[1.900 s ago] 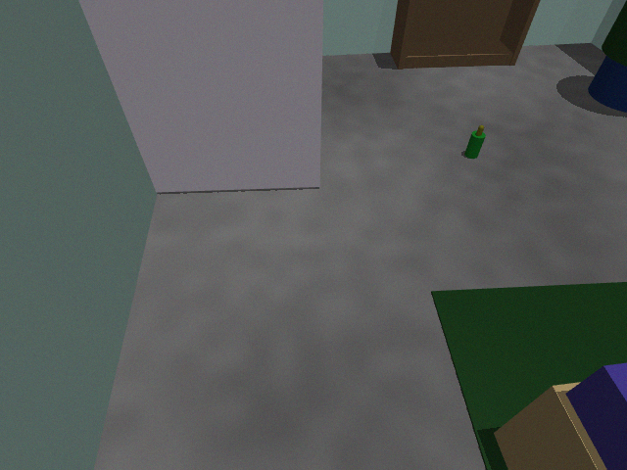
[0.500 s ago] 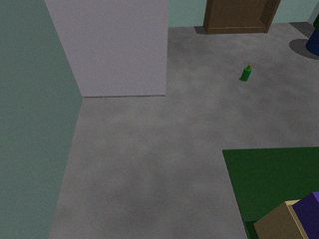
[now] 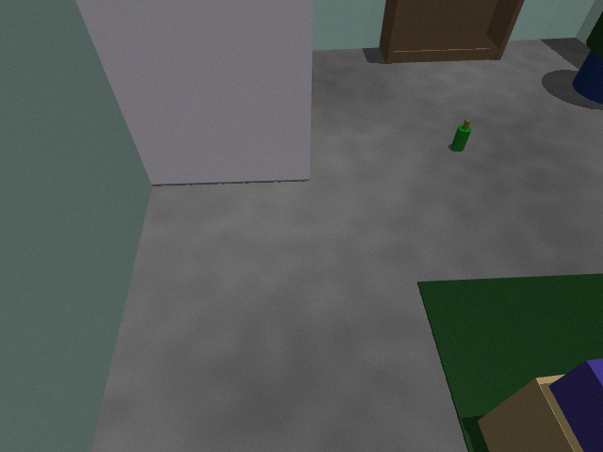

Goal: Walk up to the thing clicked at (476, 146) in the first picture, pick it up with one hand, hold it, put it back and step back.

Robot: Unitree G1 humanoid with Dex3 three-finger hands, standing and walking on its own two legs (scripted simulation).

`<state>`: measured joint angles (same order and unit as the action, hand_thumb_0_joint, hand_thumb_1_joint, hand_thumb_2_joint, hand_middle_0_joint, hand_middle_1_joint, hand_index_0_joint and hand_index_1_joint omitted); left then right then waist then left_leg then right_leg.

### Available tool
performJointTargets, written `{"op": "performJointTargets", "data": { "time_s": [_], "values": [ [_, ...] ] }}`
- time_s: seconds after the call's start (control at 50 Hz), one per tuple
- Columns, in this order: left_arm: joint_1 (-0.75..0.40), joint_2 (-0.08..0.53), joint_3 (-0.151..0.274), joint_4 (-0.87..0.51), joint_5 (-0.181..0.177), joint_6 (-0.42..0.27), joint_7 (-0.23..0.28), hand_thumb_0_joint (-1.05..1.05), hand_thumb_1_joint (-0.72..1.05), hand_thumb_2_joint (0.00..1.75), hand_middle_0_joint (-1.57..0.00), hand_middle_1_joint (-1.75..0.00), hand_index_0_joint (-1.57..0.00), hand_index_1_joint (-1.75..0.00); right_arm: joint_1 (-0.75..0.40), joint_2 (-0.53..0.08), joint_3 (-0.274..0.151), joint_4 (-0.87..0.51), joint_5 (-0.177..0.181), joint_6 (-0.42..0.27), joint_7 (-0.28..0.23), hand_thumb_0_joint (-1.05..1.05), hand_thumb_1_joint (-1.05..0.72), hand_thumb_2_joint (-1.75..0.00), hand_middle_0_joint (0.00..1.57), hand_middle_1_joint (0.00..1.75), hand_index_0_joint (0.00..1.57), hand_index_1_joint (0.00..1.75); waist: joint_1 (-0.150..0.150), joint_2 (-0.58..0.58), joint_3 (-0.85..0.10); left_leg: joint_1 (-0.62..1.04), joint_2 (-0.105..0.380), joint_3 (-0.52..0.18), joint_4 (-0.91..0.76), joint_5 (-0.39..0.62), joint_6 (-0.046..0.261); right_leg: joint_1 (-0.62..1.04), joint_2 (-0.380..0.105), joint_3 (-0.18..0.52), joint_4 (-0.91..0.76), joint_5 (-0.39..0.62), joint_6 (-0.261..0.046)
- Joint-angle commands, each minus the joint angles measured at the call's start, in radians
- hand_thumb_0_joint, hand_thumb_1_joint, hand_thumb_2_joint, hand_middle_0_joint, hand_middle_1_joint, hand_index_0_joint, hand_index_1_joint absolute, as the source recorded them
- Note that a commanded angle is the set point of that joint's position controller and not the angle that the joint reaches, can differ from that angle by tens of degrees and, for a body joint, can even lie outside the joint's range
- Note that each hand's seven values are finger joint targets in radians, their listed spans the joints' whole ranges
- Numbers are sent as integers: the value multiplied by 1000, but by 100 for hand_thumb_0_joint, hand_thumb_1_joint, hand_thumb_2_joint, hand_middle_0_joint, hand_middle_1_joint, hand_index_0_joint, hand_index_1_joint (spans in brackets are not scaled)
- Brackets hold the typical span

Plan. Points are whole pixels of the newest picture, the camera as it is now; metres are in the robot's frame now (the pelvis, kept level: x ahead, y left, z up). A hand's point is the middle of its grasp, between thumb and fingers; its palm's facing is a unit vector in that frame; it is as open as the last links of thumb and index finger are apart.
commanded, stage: stand
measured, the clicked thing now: (462, 134) +1.75 -0.82 -0.69
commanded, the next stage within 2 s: none
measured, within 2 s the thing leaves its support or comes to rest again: neither
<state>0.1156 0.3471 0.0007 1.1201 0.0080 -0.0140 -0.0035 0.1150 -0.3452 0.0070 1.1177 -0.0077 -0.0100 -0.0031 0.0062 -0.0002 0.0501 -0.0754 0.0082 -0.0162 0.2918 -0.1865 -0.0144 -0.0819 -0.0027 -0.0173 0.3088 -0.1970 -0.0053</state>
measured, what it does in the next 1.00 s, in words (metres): stands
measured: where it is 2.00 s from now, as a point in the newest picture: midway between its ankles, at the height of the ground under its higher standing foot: outside the picture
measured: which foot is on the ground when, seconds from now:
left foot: down 0.00-1.00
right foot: down 0.00-1.00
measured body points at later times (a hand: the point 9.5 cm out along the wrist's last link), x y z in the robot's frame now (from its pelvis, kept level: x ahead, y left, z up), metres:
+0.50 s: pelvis +0.00 +0.00 +0.00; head +0.01 +0.00 +0.45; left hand +0.07 +0.30 -0.13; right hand +0.07 -0.30 -0.13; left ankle -0.02 +0.13 -0.75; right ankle -0.02 -0.11 -0.75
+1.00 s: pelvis -0.01 +0.00 +0.00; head +0.00 +0.00 +0.45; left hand +0.06 +0.30 -0.13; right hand +0.06 -0.30 -0.13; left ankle -0.02 +0.13 -0.75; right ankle -0.02 -0.11 -0.75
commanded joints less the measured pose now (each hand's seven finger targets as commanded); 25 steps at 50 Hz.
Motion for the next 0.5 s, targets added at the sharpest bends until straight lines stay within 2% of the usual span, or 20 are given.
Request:
{"op": "performJointTargets", "data": {
  "time_s": [0.0, 0.34, 0.48],
  "values": [
    [-34, 211, 37, -60, -2, -19, 16, 0, 90, 90, -20, -30, -20, -30, -33, -211, -41, -56, 1, -23, -11, 0, -90, -90, 20, 30, 20, 30, -1, 0, -70, 1, 121, -85, -23, 224, 31, 8, -131, 98, -37, 220, -25],
    [-26, 219, 38, -61, 0, -20, 15, 0, 90, 90, -20, -30, -20, -30, -26, -214, -41, -57, 0, -22, -11, 0, -90, -90, 20, 30, 20, 30, -4, 14, -84, 10, 122, -77, -18, 201, 33, 18, -133, 105, -37, 225, -27],
    [-28, 221, 40, -58, -3, -18, 16, 0, 90, 90, -20, -30, -20, -30, -22, -212, -40, -58, 1, -21, -11, 0, -90, -90, 20, 30, 20, 30, -5, -3, -61, 2, 121, -78, -25, 195, 31, 8, -130, 105, -41, 210, -27]
  ]
}}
